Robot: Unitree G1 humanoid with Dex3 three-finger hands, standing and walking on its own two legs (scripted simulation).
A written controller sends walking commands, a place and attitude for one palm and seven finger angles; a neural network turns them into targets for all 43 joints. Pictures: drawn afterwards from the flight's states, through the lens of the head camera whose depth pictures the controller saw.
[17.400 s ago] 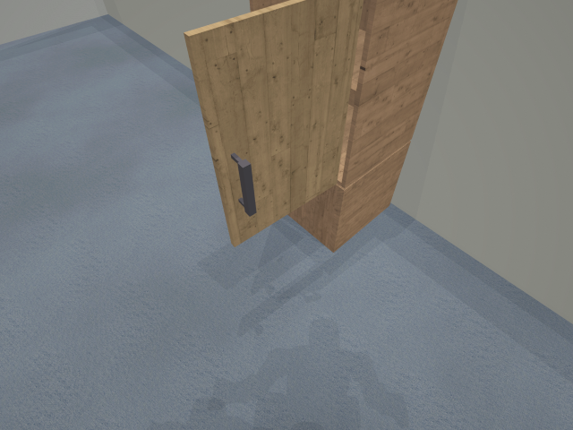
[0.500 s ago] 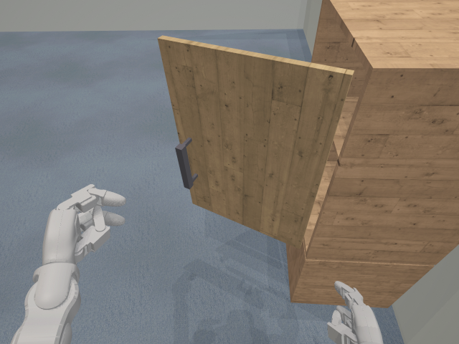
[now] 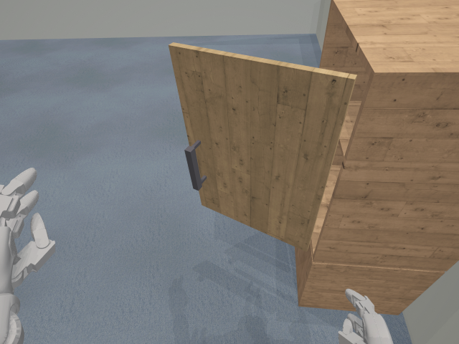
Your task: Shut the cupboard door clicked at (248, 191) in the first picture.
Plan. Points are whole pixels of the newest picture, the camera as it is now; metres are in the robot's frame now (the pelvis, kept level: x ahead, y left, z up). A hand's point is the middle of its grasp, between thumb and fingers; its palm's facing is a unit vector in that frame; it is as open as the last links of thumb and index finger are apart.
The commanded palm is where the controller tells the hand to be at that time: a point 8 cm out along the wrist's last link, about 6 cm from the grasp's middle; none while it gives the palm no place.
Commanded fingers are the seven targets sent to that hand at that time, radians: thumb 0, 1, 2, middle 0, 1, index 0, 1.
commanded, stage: draw the hand back to the body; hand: left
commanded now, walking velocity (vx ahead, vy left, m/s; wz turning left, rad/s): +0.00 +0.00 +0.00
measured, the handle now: (197, 165) +0.62 +0.20 -0.10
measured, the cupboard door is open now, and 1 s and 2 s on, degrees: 66 66 66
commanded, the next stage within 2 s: step back with the hand held close in 0.18 s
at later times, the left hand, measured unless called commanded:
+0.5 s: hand (60, 246) +0.19 +0.27 +0.14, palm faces +0.40 -0.79 -0.46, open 7.4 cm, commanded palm +0.13 +0.31 +0.17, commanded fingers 0.00 0.90 0.90 -0.20 -0.30 -0.20 -0.30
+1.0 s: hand (32, 277) +0.15 +0.28 +0.14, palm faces +0.41 -0.78 -0.47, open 7.4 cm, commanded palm +0.09 +0.32 +0.17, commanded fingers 0.00 0.90 0.90 -0.20 -0.30 -0.20 -0.30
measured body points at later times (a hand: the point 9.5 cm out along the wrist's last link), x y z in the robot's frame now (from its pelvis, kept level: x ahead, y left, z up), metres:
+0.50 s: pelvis -0.01 +0.01 +0.00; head +0.01 -0.01 +0.45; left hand +0.17 +0.31 +0.17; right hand +0.16 -0.24 -0.10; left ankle -0.03 +0.11 -0.74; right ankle +0.01 -0.11 -0.74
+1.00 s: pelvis -0.06 +0.02 -0.02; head -0.04 +0.02 +0.43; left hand +0.12 +0.32 +0.17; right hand +0.12 -0.23 -0.09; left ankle -0.03 +0.11 -0.74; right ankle +0.01 -0.11 -0.74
